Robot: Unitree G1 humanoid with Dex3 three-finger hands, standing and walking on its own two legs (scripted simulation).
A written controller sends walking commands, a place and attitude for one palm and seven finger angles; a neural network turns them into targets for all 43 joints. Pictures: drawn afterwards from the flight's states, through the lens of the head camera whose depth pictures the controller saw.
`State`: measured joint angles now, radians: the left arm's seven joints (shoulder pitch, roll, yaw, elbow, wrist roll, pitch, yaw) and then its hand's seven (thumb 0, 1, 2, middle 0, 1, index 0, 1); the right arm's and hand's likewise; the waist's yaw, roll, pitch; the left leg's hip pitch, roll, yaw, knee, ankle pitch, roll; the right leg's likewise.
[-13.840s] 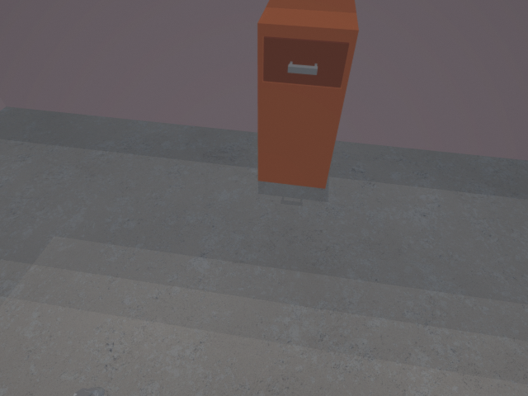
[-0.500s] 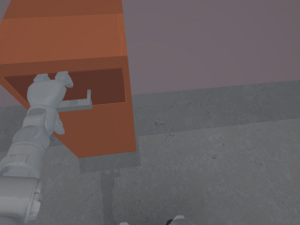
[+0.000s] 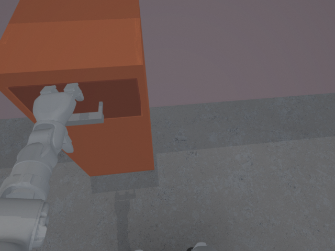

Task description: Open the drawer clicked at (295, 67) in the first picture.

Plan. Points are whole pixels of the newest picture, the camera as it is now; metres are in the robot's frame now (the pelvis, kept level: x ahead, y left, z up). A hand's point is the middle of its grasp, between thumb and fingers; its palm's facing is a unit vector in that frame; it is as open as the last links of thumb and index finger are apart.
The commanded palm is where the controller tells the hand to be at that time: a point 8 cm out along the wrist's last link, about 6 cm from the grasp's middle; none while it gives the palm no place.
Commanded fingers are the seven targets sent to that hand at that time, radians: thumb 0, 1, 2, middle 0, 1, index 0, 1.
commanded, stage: re-aim the fingers above the handle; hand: left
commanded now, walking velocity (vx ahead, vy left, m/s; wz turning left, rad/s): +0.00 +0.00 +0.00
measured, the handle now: (83, 112) +0.50 +0.25 -0.05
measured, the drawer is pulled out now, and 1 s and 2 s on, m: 0.00 0.00 0.00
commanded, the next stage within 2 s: lower the fingers behind the handle in 1.76 s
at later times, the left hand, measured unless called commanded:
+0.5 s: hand (67, 122) +0.42 +0.26 +0.01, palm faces -0.07 -0.03 -1.00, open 13.9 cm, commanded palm +0.41 +0.25 +0.06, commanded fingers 0.00 -0.50 0.30 -0.30 -1.20 -0.30 -1.20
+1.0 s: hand (71, 119) +0.44 +0.25 +0.01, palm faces -0.06 -0.04 -1.00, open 13.9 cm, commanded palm +0.41 +0.25 +0.06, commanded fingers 0.00 -0.50 0.30 -0.30 -1.20 -0.30 -1.20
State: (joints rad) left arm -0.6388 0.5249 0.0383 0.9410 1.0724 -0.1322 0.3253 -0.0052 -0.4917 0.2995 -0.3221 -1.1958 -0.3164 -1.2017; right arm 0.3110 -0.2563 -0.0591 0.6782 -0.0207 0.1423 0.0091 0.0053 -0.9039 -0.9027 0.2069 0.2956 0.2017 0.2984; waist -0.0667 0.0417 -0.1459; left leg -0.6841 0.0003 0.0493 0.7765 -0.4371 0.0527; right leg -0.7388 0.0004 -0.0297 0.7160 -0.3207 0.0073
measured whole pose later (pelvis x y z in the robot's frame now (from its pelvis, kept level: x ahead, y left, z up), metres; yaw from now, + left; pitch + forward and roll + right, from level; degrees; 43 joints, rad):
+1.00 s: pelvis -0.01 +0.00 +0.00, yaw +0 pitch +20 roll -1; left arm -0.66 0.53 0.04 0.98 1.09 -0.16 0.34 0.00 -0.49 0.30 -0.32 -1.20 -0.32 -1.20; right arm 0.36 -0.27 -0.06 0.70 -0.02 0.13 0.00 0.01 -0.90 -0.90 0.21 0.30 0.20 0.30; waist -0.08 0.04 -0.15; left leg -0.71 0.00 0.06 0.79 -0.43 0.05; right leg -0.77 0.00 -0.02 0.73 -0.31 0.00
